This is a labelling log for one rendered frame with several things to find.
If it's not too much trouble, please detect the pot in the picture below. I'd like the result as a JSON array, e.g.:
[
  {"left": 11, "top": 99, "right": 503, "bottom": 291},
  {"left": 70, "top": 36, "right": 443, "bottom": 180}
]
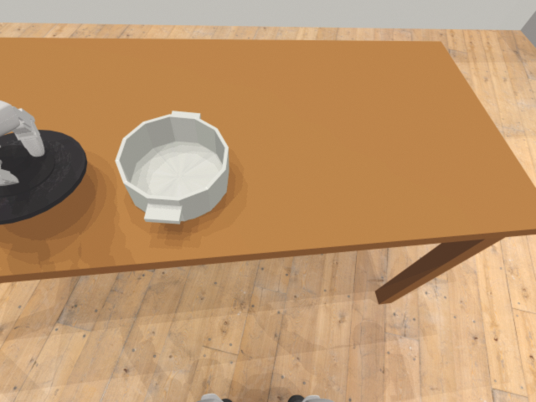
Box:
[{"left": 116, "top": 111, "right": 229, "bottom": 224}]

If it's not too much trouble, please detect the left robot hand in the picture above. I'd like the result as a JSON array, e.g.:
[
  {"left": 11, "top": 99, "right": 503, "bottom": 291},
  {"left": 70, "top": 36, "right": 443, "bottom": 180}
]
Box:
[{"left": 0, "top": 100, "right": 44, "bottom": 186}]

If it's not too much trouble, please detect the lid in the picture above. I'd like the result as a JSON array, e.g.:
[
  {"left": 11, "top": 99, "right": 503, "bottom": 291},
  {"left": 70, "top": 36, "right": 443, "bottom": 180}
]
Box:
[{"left": 0, "top": 130, "right": 87, "bottom": 224}]

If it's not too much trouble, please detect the knob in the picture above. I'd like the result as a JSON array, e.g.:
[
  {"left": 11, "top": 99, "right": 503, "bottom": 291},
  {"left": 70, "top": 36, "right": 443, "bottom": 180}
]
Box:
[{"left": 0, "top": 145, "right": 33, "bottom": 175}]

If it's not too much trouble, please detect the table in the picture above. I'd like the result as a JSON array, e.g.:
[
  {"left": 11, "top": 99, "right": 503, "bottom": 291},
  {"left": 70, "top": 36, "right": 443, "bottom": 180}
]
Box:
[{"left": 0, "top": 38, "right": 536, "bottom": 304}]

